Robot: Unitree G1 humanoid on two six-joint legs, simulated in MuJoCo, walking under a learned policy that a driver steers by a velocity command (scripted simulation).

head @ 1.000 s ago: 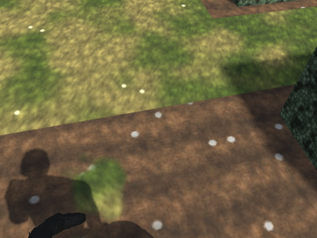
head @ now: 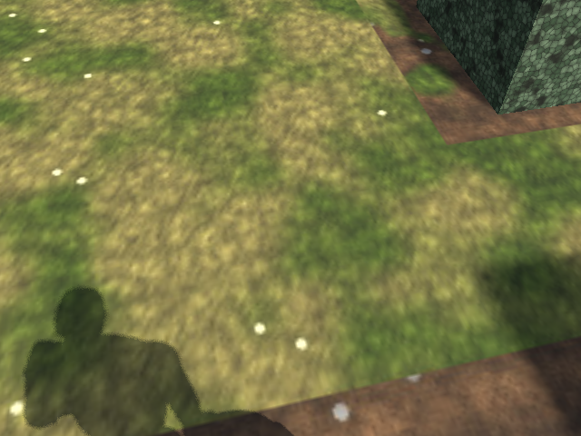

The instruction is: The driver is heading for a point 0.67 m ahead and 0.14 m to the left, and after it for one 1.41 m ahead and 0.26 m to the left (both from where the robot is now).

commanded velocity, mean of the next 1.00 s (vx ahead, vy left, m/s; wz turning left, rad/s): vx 0.47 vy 0.00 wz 0.36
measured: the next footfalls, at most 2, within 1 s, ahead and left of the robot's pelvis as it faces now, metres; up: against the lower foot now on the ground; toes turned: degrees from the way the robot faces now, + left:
right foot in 0.16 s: +0.27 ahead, -0.15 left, +0.00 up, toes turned -2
left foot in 0.70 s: +0.54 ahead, +0.12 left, +0.00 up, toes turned +18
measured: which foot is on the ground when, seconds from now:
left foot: down 0.00-0.18, up 0.20-0.68, down 0.70-1.00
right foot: up 0.00-0.14, down 0.16-0.72, up 0.74-1.00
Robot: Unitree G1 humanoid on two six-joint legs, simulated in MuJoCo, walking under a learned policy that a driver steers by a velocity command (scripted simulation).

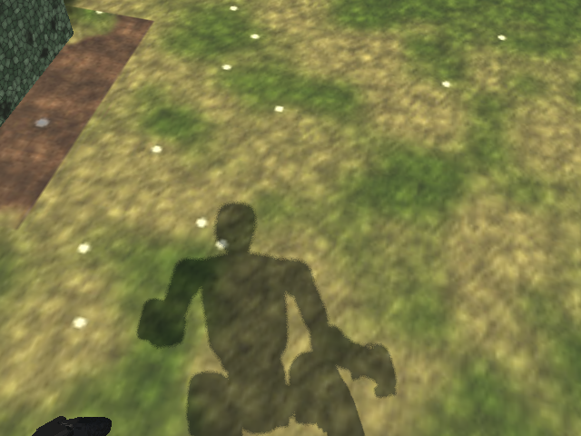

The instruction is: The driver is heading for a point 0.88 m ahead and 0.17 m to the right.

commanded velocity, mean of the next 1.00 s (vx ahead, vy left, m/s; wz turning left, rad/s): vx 0.06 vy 0.00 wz -0.13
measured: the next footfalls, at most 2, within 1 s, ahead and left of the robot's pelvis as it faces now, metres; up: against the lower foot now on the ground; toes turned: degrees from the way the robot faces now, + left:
right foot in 0.16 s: +0.25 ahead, -0.13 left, +0.00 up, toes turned +11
left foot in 0.48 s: +0.15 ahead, +0.10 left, +0.00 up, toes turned +0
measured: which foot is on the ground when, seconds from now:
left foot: down 0.00-0.16, up 0.18-0.46, down 0.48-0.84, up 0.86-1.00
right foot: up 0.00-0.14, down 0.16-0.50, up 0.52-0.82, down 0.84-1.00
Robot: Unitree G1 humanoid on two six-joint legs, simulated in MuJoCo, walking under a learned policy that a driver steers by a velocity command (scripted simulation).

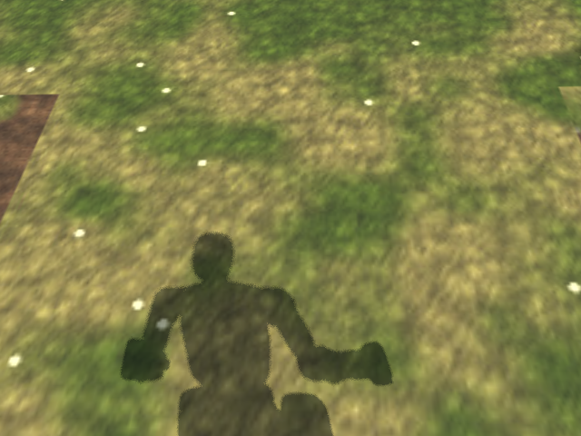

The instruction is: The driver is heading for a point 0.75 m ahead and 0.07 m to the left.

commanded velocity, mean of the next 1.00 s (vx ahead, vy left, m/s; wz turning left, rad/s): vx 0.42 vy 0.00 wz -0.07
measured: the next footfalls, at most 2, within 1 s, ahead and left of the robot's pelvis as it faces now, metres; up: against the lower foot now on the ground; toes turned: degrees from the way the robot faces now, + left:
left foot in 0.30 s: +0.14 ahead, +0.14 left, +0.00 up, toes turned -7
right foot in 0.76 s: +0.41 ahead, -0.16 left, +0.00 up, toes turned -8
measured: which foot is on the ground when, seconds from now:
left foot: up 0.00-0.28, down 0.30-0.78, up 0.80-1.00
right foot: down 0.00-0.30, up 0.32-0.74, down 0.76-1.00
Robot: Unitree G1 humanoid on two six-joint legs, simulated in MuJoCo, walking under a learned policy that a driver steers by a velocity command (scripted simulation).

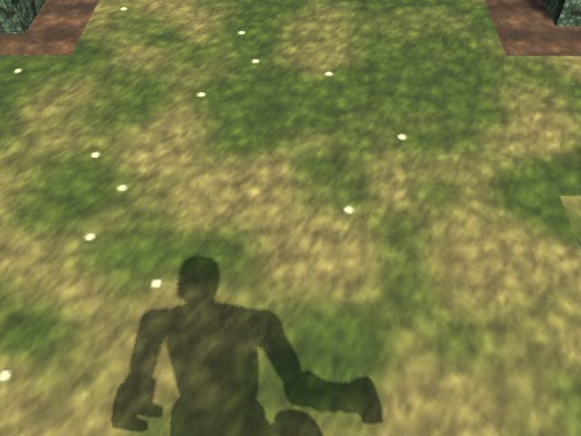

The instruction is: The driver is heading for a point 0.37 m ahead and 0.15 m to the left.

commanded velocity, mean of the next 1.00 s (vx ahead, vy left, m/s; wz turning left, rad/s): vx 0.25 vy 0.00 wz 0.26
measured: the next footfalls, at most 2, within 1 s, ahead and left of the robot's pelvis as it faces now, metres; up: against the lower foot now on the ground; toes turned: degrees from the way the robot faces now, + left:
left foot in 0.30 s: +0.33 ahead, +0.15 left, +0.00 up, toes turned +13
right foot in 0.74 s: +0.50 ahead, -0.04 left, +0.00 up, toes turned +15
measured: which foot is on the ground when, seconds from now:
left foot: up 0.00-0.28, down 0.30-1.00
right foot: down 0.00-0.32, up 0.34-0.72, down 0.74-1.00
